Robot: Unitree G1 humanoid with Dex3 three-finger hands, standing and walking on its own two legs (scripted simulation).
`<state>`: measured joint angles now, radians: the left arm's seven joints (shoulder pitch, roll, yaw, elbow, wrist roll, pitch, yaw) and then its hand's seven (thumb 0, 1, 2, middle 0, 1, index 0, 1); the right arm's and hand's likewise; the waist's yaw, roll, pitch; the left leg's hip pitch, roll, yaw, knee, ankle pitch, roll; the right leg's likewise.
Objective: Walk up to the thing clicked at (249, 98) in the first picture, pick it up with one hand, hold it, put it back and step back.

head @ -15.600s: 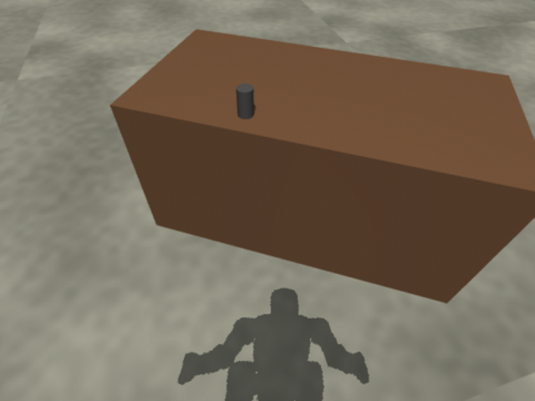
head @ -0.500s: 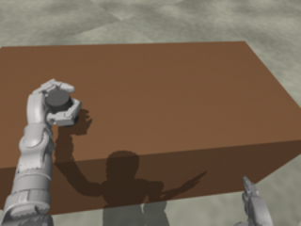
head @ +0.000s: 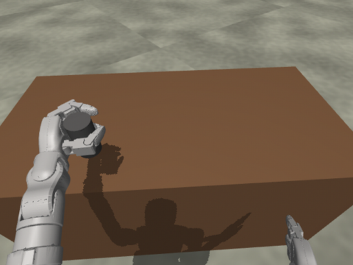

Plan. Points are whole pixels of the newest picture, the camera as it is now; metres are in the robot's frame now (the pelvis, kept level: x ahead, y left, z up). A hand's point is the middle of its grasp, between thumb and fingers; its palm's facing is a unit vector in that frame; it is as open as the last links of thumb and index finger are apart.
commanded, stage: lift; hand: left
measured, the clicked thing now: (84, 136) +0.36 +0.19 +0.14
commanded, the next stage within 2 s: hold in 0.32 s
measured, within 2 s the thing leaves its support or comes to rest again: neither
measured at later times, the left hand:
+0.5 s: hand (79, 130) +0.34 +0.18 +0.18, palm faces +0.13 -0.99 +0.00, open 6.9 cm
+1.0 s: hand (75, 123) +0.33 +0.18 +0.21, palm faces +0.13 -0.99 +0.00, open 6.9 cm
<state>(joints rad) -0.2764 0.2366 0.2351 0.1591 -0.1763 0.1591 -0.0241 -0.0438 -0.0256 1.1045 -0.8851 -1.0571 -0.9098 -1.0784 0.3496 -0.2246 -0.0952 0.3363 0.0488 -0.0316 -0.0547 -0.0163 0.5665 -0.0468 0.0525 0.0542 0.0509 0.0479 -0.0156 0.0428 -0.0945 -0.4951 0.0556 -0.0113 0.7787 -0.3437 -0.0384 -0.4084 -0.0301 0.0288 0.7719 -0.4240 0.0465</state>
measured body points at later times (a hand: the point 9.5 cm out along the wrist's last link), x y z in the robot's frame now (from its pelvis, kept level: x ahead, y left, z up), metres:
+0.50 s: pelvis -0.01 +0.00 +0.01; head -0.03 -0.01 +0.46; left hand +0.32 +0.23 +0.19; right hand +0.16 -0.26 -0.04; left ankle +0.03 +0.14 -0.71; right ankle -0.01 -0.15 -0.71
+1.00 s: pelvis +0.00 +0.00 +0.01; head -0.02 -0.02 +0.46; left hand +0.32 +0.23 +0.21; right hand +0.17 -0.26 -0.04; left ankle +0.03 +0.14 -0.71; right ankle -0.01 -0.15 -0.71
